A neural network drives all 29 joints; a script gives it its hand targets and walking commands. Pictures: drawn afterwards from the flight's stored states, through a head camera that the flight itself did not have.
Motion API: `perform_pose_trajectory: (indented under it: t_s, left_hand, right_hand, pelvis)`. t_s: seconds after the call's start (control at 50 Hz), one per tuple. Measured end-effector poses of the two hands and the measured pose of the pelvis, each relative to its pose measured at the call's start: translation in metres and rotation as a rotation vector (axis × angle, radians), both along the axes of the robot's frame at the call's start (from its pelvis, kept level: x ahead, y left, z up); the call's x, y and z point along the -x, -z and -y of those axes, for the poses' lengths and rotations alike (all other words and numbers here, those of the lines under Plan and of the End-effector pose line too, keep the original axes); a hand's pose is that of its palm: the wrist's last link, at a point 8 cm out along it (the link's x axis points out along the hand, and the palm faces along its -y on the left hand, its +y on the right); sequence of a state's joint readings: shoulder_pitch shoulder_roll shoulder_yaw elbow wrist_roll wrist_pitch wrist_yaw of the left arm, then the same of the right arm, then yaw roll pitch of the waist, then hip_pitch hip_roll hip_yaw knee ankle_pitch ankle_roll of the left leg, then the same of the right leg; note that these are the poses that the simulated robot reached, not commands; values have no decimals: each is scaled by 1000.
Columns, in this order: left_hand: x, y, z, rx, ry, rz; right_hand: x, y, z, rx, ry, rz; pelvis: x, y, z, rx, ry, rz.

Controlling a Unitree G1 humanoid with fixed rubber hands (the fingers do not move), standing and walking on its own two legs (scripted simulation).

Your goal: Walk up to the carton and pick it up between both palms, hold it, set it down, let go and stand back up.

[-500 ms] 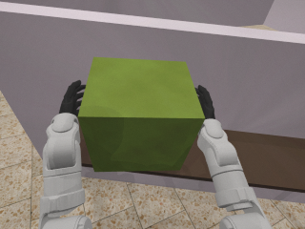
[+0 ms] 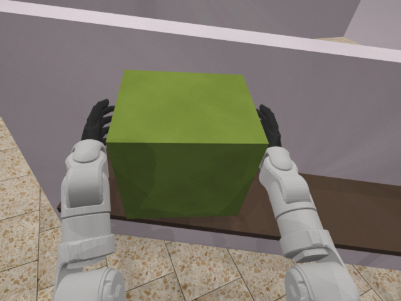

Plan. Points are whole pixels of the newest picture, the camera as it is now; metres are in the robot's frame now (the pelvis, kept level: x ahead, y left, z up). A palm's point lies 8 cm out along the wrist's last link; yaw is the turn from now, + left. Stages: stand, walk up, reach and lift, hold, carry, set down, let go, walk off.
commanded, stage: hold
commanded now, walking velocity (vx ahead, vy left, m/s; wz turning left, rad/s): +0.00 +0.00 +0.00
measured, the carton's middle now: (184, 147) +0.39 +0.01 +0.13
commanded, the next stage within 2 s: set down in 0.10 s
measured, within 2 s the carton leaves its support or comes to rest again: neither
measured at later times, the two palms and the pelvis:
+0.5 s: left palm (97, 147) +0.35 +0.18 +0.16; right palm (265, 151) +0.36 -0.15 +0.15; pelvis +0.00 +0.00 +0.00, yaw +0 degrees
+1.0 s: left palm (112, 154) +0.38 +0.16 +0.11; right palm (264, 154) +0.39 -0.17 +0.11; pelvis +0.03 -0.02 +0.00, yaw +1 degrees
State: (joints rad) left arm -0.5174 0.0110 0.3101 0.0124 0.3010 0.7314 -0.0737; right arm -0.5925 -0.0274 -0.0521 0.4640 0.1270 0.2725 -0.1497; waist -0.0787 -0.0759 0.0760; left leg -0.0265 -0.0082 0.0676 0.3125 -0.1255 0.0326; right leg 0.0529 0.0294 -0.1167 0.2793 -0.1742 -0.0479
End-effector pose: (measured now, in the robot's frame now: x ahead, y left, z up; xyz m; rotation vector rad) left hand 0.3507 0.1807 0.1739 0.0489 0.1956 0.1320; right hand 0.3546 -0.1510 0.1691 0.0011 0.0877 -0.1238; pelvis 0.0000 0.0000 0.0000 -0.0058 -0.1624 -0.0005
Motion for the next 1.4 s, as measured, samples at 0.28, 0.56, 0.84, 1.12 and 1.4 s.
perform_pose_trajectory:
  t_s: [0.28, 0.56, 0.84, 1.12, 1.4]
  left_hand:
    - [5, -4, 3, -13, 1, 37]
    - [-7, 32, 2, -20, 3, 25]
    - [-31, 50, 19, -18, 13, 38]
    - [-27, 66, 12, -13, 0, -3]
    - [-51, 76, 13, 5, 37, -35]
  right_hand:
    - [5, -1, 3, -1, 3, 39]
    - [-6, 35, 2, 39, 0, 38]
    - [-28, 44, 19, 52, 7, 59]
    - [-29, 62, 12, 53, -4, 22]
    - [-38, 71, 13, 63, 37, -11]
  pelvis:
    - [1, 0, -3, 1, 15, -2]
    - [-8, 0, 6, -12, -2, -9]
    - [-27, 0, 19, -15, -2, -46]
    - [-29, 0, 22, -16, -17, -61]
    - [-21, -2, 8, -13, 12, -102]
